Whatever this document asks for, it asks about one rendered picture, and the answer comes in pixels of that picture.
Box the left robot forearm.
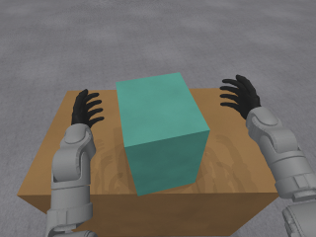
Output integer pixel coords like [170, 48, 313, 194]
[44, 123, 97, 237]

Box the robot right hand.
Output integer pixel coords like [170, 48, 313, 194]
[219, 74, 261, 119]

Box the pedestal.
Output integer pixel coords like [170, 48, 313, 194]
[17, 88, 279, 237]

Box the robot right upper arm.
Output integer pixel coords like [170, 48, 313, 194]
[281, 201, 316, 237]

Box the robot left hand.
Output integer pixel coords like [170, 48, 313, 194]
[71, 89, 104, 128]

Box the carton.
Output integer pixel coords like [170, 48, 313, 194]
[116, 72, 210, 197]

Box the right robot forearm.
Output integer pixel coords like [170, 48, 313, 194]
[245, 107, 316, 202]

